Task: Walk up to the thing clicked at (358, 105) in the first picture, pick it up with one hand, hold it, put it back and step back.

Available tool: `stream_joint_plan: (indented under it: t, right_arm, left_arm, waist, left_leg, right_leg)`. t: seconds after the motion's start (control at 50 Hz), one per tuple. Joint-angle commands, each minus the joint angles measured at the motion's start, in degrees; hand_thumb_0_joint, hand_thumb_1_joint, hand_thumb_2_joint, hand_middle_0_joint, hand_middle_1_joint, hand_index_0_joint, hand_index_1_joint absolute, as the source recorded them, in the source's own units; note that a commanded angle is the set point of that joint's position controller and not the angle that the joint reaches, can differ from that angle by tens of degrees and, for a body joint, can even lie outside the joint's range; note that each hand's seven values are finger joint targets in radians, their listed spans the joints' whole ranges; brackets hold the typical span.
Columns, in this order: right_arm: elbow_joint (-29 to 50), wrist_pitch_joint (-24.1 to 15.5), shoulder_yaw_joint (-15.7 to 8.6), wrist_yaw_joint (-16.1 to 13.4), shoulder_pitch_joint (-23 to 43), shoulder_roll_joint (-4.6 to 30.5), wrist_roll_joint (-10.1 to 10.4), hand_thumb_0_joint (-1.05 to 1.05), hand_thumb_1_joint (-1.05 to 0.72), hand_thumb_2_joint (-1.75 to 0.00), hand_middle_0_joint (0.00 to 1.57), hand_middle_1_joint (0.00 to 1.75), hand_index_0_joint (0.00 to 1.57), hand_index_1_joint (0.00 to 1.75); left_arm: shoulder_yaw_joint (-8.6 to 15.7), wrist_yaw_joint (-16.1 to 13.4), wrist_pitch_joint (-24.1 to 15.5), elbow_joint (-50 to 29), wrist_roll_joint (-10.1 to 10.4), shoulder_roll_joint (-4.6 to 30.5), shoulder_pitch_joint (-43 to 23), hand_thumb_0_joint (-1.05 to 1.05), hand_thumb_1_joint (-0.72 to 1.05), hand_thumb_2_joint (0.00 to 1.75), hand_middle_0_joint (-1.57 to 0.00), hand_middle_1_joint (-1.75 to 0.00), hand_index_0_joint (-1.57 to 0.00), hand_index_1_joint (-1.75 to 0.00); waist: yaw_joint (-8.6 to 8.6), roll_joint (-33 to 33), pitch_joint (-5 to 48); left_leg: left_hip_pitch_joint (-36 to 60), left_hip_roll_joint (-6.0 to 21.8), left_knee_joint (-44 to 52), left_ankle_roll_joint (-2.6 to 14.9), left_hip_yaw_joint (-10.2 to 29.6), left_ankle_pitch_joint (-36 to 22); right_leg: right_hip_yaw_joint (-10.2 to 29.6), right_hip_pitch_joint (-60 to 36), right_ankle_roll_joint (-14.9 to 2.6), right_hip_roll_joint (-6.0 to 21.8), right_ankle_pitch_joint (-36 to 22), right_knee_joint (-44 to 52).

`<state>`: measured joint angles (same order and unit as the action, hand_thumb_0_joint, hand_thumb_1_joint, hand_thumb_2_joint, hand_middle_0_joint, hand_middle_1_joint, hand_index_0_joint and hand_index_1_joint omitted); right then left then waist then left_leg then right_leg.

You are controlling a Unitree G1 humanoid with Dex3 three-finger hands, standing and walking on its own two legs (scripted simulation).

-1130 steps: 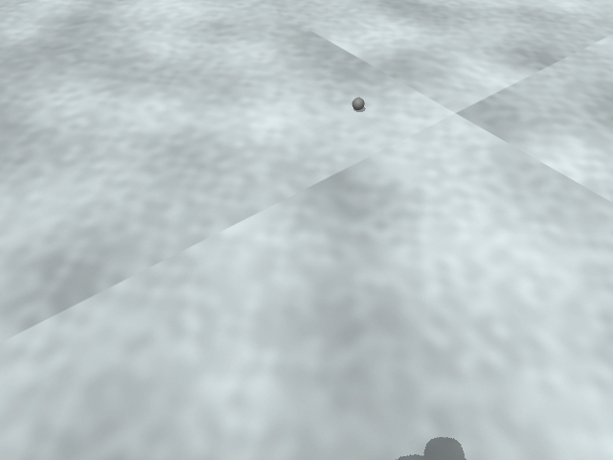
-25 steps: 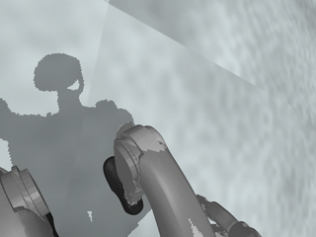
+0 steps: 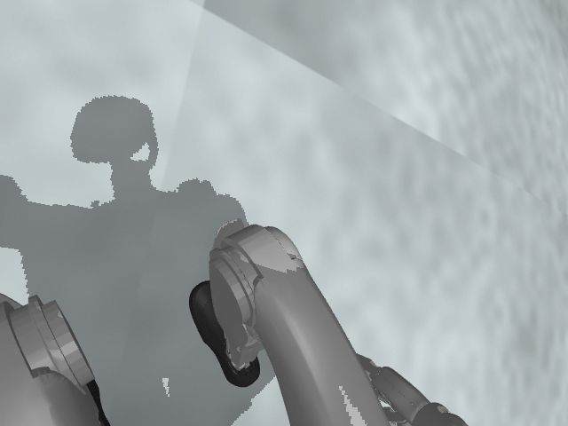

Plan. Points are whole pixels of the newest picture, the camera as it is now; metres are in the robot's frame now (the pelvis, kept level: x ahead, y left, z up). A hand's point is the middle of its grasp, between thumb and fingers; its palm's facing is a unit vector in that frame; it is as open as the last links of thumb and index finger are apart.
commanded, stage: settle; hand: left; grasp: from above
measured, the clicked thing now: out of the picture +0.46 +0.37 -0.28
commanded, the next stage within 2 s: lift in 0.72 s
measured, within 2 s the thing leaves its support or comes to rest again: leaves its support in 0.02 s
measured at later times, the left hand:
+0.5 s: hand out of the picture +0.45 +0.37 -0.17, palm faces -0.42 -0.13 -0.90, open 8.6 cm
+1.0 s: hand out of the picture +0.44 +0.37 -0.12, palm faces -0.44 -0.15 -0.88, open 8.7 cm
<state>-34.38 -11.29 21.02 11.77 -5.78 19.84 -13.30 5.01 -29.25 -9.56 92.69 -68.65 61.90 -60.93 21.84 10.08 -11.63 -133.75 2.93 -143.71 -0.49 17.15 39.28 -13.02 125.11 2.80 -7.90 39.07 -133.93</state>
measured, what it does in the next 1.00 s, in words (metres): stands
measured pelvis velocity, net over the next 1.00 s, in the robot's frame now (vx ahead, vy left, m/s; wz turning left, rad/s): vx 0.00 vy -0.01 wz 0.11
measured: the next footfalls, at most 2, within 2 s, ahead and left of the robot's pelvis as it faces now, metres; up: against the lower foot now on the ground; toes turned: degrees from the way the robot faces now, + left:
none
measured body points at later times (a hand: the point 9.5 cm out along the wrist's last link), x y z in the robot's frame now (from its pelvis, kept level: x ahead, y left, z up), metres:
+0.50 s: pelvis +0.00 +0.00 +0.01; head +0.24 +0.12 +0.37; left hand +0.46 +0.38 -0.12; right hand +0.11 -0.25 -0.07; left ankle +0.07 +0.13 -0.28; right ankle +0.11 -0.11 -0.28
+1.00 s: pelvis +0.00 -0.01 +0.03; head +0.23 +0.11 +0.40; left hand +0.46 +0.37 -0.07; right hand +0.08 -0.27 -0.06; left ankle +0.07 +0.13 -0.28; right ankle +0.11 -0.11 -0.28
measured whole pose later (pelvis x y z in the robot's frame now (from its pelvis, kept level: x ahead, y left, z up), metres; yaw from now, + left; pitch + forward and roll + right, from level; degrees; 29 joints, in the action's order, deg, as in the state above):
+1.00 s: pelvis +0.00 -0.01 +0.03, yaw +7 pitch +33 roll -11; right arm -35.2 1.2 7.9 6.9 -11.3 17.2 -5.8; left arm 2.6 -8.3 -4.9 68.9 -65.1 46.6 -54.5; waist 14.5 0.3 0.7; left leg -132.4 1.5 -133.7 0.0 10.0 35.8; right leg -7.7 124.7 1.5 -4.5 39.1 -129.0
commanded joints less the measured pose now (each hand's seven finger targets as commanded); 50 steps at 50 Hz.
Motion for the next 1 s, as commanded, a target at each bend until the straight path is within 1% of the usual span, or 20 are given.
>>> stream_joint_plan:
  t: [0.0,0.04,0.06,0.08,0.14,0.16,0.22,0.28,0.34,0.38,0.44,0.6,0.68,0.76,0.78,0.8,0.82,0.84,0.86,0.98]
  right_arm:
    - [-1.64,0.33,-7.43,-0.81,-10.44,19.69,0.89,0.00,-0.91,-0.90,0.20,0.30,0.20,0.30]
    - [-0.99,0.73,-7.94,-0.59,-10.63,18.45,1.02,0.00,-0.91,-0.90,0.20,0.30,0.20,0.30]
    - [0.28,0.67,-7.85,-0.37,-9.26,17.28,0.98,0.00,-0.91,-0.90,0.20,0.30,0.20,0.30]
    - [-0.30,0.72,-8.26,-0.30,-8.84,17.13,1.42,0.00,-0.91,-0.90,0.20,0.30,0.20,0.30]
    - [-1.18,1.15,-10.25,-0.19,-10.39,17.75,2.16,0.00,-0.90,-0.90,0.20,0.30,0.20,0.30]
    - [-1.31,1.50,-10.68,-0.05,-10.42,17.20,2.31,0.00,-0.90,-0.90,0.20,0.30,0.20,0.30]
    - [-1.17,2.18,-11.88,0.20,-11.16,16.45,3.24,0.00,-0.91,-0.90,0.20,0.30,0.20,0.30]
    - [-1.42,2.82,-12.97,0.02,-11.68,16.29,4.12,0.00,-0.90,-0.90,0.20,0.30,0.20,0.30]
    - [-0.74,3.80,-13.60,-0.17,-12.26,15.07,4.82,0.00,-0.91,-0.90,0.20,0.30,0.20,0.30]
    - [-0.82,4.39,-14.15,-0.26,-13.37,14.54,5.31,0.00,-0.91,-0.90,0.20,0.30,0.20,0.30]
    - [-0.57,5.34,-14.73,-0.78,-13.57,14.24,5.78,0.00,-0.91,-0.90,0.20,0.30,0.20,0.30]
    - [0.12,7.94,-15.57,-2.91,-14.09,13.30,6.21,0.00,-0.91,-0.90,0.20,0.30,0.20,0.30]
    - [0.72,9.22,-16.26,-3.90,-14.70,13.11,6.67,0.00,-0.90,-0.90,0.20,0.30,0.20,0.30]
    - [0.41,10.42,-16.70,-4.70,-15.84,12.81,6.79,0.00,-0.90,-0.90,0.20,0.30,0.20,0.30]
    - [0.28,10.68,-16.78,-4.86,-15.96,12.53,6.78,0.00,-0.94,-0.91,0.20,0.30,0.20,0.30]
    - [0.09,10.86,-17.02,-5.04,-16.38,12.68,6.92,0.00,-0.88,-0.89,0.20,0.30,0.20,0.30]
    - [0.28,11.11,-17.15,-5.18,-15.97,12.36,6.99,0.00,-0.93,-0.91,0.20,0.30,0.20,0.30]
    - [0.33,11.41,-17.26,-5.36,-16.39,12.44,6.98,0.00,-0.88,-0.89,0.20,0.30,0.20,0.30]
    - [0.25,11.70,-17.45,-5.48,-16.64,12.12,7.13,0.00,-0.93,-0.91,0.20,0.30,0.20,0.30]
    - [0.61,12.78,-19.45,-6.60,-17.01,12.68,8.20,0.00,-0.91,-0.90,0.20,0.30,0.20,0.30]
  left_arm:
    - [2.84,-1.79,0.07,-9.94,0.24,16.16,-12.39,0.00,0.76,0.70,-1.04,-0.78,-1.09,-0.73]
    - [2.95,-1.24,0.44,-13.85,0.10,15.15,-14.00,0.00,0.78,0.70,-1.06,-0.76,-1.11,-0.72]
    - [0.55,-0.73,0.41,-17.32,0.75,11.61,-15.38,0.00,0.80,0.70,-1.07,-0.77,-1.12,-0.72]
    - [0.11,-0.25,0.80,-17.31,1.19,11.03,-14.94,0.00,0.80,0.69,-1.08,-0.76,-1.13,-0.72]
    - [0.67,1.09,1.70,-18.38,1.30,9.68,-12.92,0.00,0.81,0.68,-1.06,-0.78,-1.12,-0.72]
    - [1.29,1.62,2.06,-19.63,0.93,10.39,-12.48,0.00,0.82,0.69,-1.07,-0.77,-1.13,-0.72]
    - [-0.54,3.60,3.10,-20.77,1.88,5.74,-13.70,0.00,0.83,0.68,-1.08,-0.77,-1.14,-0.72]
    - [-1.40,5.79,3.70,-19.93,2.14,3.64,-12.48,0.00,0.83,0.69,-1.08,-0.77,-1.14,-0.72]
    - [-1.56,7.71,3.97,-22.46,2.05,2.87,-13.14,0.00,0.85,0.69,-1.11,-0.78,-1.16,-0.73]
    - [-2.14,8.77,4.17,-23.49,2.54,1.19,-13.97,0.00,0.86,0.71,-1.11,-0.79,-1.17,-0.74]
    - [-1.12,10.11,4.32,-25.23,2.89,2.47,-14.36,0.00,0.82,0.74,-1.09,-0.81,-1.14,-0.76]
    - [-0.84,12.77,4.04,-26.69,2.15,1.55,-14.76,0.00,0.79,0.81,-1.07,-0.83,-1.11,-0.79]
    - [0.02,13.99,3.81,-30.77,2.15,2.33,-16.13,0.00,0.78,0.84,-1.07,-0.83,-1.10,-0.80]
    - [0.06,15.13,3.87,-31.02,1.92,2.49,-15.61,0.00,0.76,0.82,-1.04,-0.83,-1.08,-0.79]
    - [0.17,15.41,3.88,-31.60,1.97,2.78,-16.13,0.00,0.73,0.74,-1.02,-0.86,-1.08,-0.80]
    - [0.03,15.79,4.11,-30.63,2.26,1.69,-14.66,0.00,0.65,0.77,-0.94,-0.79,-1.00,-0.74]
    - [0.37,16.25,4.11,-31.77,2.70,2.29,-14.45,0.00,0.65,0.69,-0.96,-0.84,-1.02,-0.78]
    - [0.10,16.66,4.29,-31.07,2.60,1.93,-13.91,0.00,0.57,0.74,-0.88,-0.77,-0.94,-0.72]
    - [0.34,17.11,4.40,-32.16,2.84,2.17,-13.52,0.00,0.59,0.66,-0.91,-0.83,-0.97,-0.76]
    - [0.97,19.53,5.18,-36.94,4.80,0.78,-11.35,0.00,0.63,0.69,-0.91,-0.82,-0.97,-0.76]
  waist:
    - [0.52,-37.96,41.28]
    - [-0.40,-38.49,42.33]
    - [-0.88,-39.78,44.30]
    - [-1.42,-40.19,44.88]
    - [-1.72,-39.36,44.68]
    - [-2.88,-40.02,46.70]
    - [-2.37,-37.50,46.15]
    - [-2.92,-35.21,44.49]
    - [-4.00,-35.21,47.72]
    - [-3.48,-32.75,47.86]
    - [-4.57,-32.15,49.26]
    - [-5.02,-32.05,49.47]
    - [-6.18,-32.55,53.01]
    - [-5.78,-31.32,53.68]
    - [-6.08,-31.49,54.43]
    - [-6.39,-31.06,53.25]
    - [-7.08,-31.45,54.50]
    - [-6.65,-30.85,53.78]
    - [-7.00,-30.53,54.59]
    - [-9.16,-31.98,55.35]
  left_leg:
    - [33.08,2.71,13.55,-0.01,-5.26,-15.67]
    - [31.82,2.33,13.64,0.26,-6.50,-14.63]
    - [32.86,2.28,14.07,0.31,-7.01,-14.83]
    - [32.97,2.25,14.19,0.47,-7.18,-14.33]
    - [32.32,1.80,15.11,0.15,-6.93,-13.54]
    - [33.18,1.84,15.13,0.32,-7.25,-14.34]
    - [31.49,1.41,15.55,0.70,-7.67,-13.58]
    - [29.91,1.06,16.23,0.80,-7.80,-11.25]
    - [30.78,0.68,16.65,1.06,-8.53,-12.04]
    - [29.61,0.38,16.48,1.40,-9.26,-12.16]
    - [29.57,0.12,16.85,1.40,-9.79,-12.32]
    - [29.81,-0.78,18.67,1.26,-10.68,-10.17]
    - [32.21,-1.07,19.77,1.21,-10.95,-11.83]
    - [32.62,-1.06,19.60,1.62,-11.69,-13.39]
    - [32.46,-1.05,19.72,1.60,-11.88,-13.65]
    - [32.89,-1.24,20.17,1.65,-11.96,-14.07]
    - [33.20,-1.10,20.52,1.60,-11.97,-13.71]
    - [32.91,-1.13,20.56,1.64,-12.06,-13.42]
    - [33.56,-1.08,20.98,1.82,-12.25,-13.79]
    - [38.14,-1.75,25.38,1.32,-12.01,-12.60]
  right_leg:
    - [-4.63,-18.49,-4.28,-0.91,-17.62,10.78]
    - [-3.69,-19.55,-4.45,-0.88,-17.42,11.56]
    - [-3.42,-20.28,-4.36,-0.93,-18.11,11.79]
    - [-3.15,-19.31,-4.41,-1.03,-17.73,11.82]
    - [-3.48,-16.98,-4.72,-0.53,-16.69,11.37]
    - [-3.03,-17.44,-4.53,-0.64,-17.26,11.35]
    - [-2.55,-16.01,-4.59,-0.30,-16.95,12.04]
    - [-2.06,-13.73,-4.94,0.08,-14.63,12.35]
    - [-1.10,-15.43,-4.79,0.32,-15.36,12.58]
    - [-0.43,-16.81,-4.57,0.32,-15.71,13.59]
    - [0.44,-17.44,-4.72,0.52,-15.17,13.97]
    - [1.27,-16.36,-5.27,1.30,-11.86,15.17]
    - [1.68,-16.92,-5.53,1.59,-12.86,15.55]
    - [2.43,-18.66,-5.17,1.68,-14.28,16.94]
    - [2.84,-19.38,-5.19,1.73,-14.33,17.04]
    - [2.52,-18.58,-5.21,1.95,-14.62,17.41]
    - [2.91,-18.85,-5.36,1.83,-13.86,17.60]
    - [3.20,-19.30,-5.46,1.83,-13.40,18.25]
    - [3.37,-20.68,-5.11,1.85,-14.00,18.60]
    - [2.98,-17.74,-6.15,2.58,-11.62,20.38]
